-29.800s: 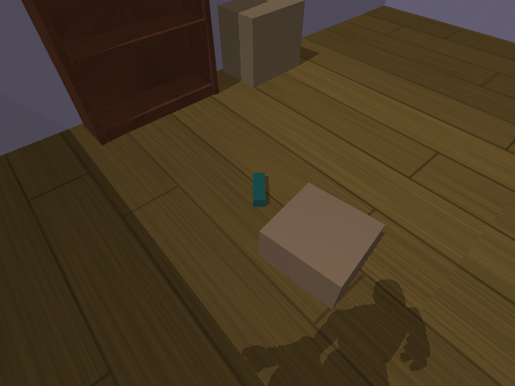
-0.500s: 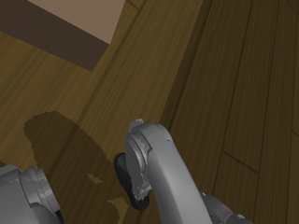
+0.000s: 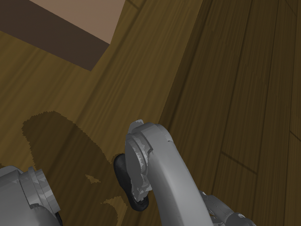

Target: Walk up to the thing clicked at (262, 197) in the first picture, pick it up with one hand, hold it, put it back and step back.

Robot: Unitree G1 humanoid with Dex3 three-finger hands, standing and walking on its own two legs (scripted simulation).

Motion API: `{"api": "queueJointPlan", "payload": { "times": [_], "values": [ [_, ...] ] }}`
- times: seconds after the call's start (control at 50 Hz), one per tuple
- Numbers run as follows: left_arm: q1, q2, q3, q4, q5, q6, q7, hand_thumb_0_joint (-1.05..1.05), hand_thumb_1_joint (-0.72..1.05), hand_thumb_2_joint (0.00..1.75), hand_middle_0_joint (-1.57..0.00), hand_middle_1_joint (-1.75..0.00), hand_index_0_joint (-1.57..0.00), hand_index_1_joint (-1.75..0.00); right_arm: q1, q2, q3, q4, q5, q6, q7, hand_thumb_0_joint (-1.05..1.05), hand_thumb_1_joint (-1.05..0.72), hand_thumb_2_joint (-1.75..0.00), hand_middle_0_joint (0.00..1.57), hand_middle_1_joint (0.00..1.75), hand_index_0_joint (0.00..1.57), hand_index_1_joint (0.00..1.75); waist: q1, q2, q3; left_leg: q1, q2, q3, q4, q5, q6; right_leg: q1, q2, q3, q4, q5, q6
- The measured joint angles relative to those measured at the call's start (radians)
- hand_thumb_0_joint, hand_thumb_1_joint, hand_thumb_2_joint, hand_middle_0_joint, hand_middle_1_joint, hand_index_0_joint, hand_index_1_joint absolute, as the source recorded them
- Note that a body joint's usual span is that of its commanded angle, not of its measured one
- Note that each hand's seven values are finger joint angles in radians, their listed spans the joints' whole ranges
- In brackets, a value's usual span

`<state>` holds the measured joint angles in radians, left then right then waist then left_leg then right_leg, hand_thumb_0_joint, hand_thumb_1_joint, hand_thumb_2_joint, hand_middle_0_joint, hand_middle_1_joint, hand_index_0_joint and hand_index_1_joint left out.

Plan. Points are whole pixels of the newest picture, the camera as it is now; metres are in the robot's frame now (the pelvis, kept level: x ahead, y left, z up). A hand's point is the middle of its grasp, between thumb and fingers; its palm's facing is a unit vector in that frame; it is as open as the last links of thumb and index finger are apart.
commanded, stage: open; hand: left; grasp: from above
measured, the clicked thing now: out of the picture +0.44 +0.34 -0.28
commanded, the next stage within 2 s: withdraw in 0.26 s
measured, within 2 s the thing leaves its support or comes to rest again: neither
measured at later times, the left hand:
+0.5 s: hand out of the picture +0.44 +0.34 -0.25, palm faces -0.44 -0.13 -0.89, open 13.9 cm
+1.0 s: hand out of the picture +0.42 +0.36 -0.09, palm faces -0.50 -0.12 -0.86, open 14.0 cm
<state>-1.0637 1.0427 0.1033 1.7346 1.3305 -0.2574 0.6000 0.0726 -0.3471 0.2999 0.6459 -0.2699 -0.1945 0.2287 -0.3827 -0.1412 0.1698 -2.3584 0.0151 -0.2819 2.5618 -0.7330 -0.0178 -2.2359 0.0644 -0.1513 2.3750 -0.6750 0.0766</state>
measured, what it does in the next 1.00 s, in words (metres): rises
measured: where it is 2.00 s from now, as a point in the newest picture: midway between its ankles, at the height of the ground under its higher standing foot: (99, 215)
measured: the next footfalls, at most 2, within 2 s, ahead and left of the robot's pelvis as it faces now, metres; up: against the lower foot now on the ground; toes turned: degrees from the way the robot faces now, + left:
none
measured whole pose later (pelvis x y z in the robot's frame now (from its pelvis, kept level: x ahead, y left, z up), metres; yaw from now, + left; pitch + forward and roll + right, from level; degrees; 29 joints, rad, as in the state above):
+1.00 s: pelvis -0.01 -0.01 +0.05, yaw +7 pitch +34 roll -10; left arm -0.98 0.78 -0.01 1.31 1.15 -0.13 0.16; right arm 0.13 -0.32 0.10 0.64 -0.10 -0.01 0.18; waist -0.22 0.02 -0.05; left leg -2.26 0.01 -0.16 2.33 -0.67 -0.01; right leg -2.17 0.01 -0.07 2.23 -0.66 0.05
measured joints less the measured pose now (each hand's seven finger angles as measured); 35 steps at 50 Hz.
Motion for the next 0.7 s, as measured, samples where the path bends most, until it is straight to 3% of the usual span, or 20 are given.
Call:
{"api": "queueJointPlan", "payload": {
  "times": [0.36, 0.5, 0.62, 0.7],
  "values": [
    [0.002, 0.013, -0.005, -0.012, 0.002, -0.016, -0.02, 0.0, -0.48, 0.96, -0.08, -1.02, -0.09, -1.01, 0.008, 0.002, 0.014, -0.01, 0.002, 0.005, -0.001, 0.0, -0.9, -0.89, 0.2, 0.3, 0.2, 0.3, 0.0, -0.006, 0.011, 0.002, 0.0, 0.0, -0.001, 0.006, 0.003, 0.004, 0.0, -0.001, -0.003, 0.006, 0.0],
    [0.013, -0.002, 0.018, -0.046, 0.003, 0.0, -0.004, 0.0, -0.48, 0.96, -0.08, -1.02, -0.1, -1.01, 0.021, 0.005, 0.001, -0.007, 0.001, 0.004, 0.0, 0.0, -0.9, -0.89, 0.2, 0.3, 0.2, 0.3, 0.008, 0.001, -0.004, -0.002, 0.001, 0.001, -0.004, 0.006, 0.001, -0.002, 0.001, -0.001, -0.005, 0.008, -0.003],
    [0.05, -0.076, 0.042, -0.185, -0.039, 0.067, -0.014, 0.0, -0.49, 0.96, -0.09, -1.01, -0.1, -1.0, 0.051, 0.013, -0.048, 0.007, 0.024, 0.003, 0.023, 0.0, -0.91, -0.89, 0.2, 0.3, 0.2, 0.3, 0.039, 0.039, -0.07, -0.016, 0.0, 0.011, -0.023, 0.008, -0.002, -0.019, -0.006, 0.006, -0.014, 0.004, -0.009],
    [0.087, -0.147, 0.028, -0.294, -0.091, 0.137, -0.076, 0.0, -0.5, 0.97, -0.09, -1.0, -0.1, -0.99, 0.068, 0.026, -0.106, 0.022, 0.064, 0.029, 0.036, 0.0, -0.91, -0.9, 0.2, 0.3, 0.2, 0.3, 0.071, 0.087, -0.141, -0.025, -0.001, 0.033, -0.05, 0.011, 0.001, -0.03, -0.015, 0.021, -0.027, -0.003, -0.013]
  ]
}}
